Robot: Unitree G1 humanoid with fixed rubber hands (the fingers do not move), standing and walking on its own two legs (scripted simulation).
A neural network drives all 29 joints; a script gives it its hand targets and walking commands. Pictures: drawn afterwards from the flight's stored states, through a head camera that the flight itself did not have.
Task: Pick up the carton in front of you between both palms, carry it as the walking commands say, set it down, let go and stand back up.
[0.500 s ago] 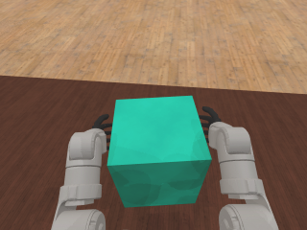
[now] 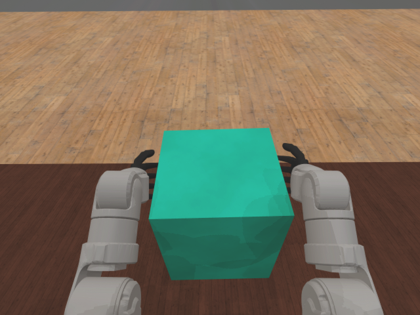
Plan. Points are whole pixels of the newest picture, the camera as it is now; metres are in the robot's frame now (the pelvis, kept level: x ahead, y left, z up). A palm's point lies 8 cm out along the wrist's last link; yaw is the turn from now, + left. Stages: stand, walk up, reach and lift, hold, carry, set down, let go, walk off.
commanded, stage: carry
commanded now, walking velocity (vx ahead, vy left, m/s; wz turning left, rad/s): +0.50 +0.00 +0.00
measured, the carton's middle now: (218, 206) +0.34 -0.02 +0.05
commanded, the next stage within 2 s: none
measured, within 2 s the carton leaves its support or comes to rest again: neither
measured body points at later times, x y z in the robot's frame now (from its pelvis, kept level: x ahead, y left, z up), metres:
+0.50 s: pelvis +0.31 -0.06 -0.05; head +0.35 -0.05 +0.40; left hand +0.66 +0.12 +0.01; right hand +0.69 -0.18 +0.03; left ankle +0.24 +0.07 -0.68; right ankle +0.34 -0.12 -0.77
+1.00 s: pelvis +0.63 +0.01 -0.09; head +0.64 +0.02 +0.36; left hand +0.99 +0.15 +0.00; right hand +0.99 -0.15 +0.02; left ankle +0.63 +0.05 -0.82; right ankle +0.61 -0.14 -0.74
